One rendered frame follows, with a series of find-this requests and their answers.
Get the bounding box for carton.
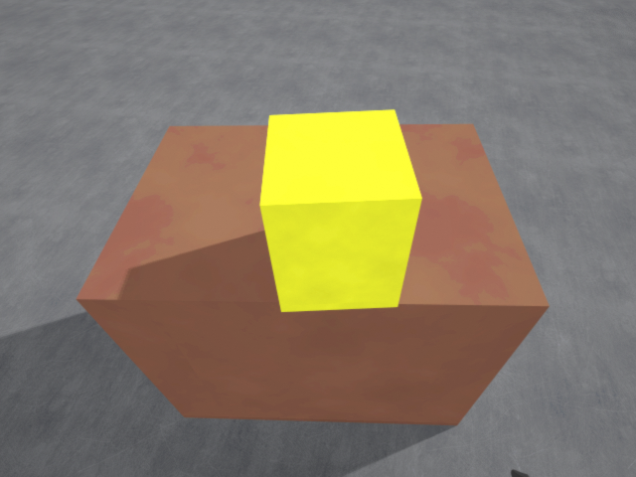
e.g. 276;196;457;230
260;109;422;312

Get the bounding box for pedestal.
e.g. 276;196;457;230
77;124;550;425

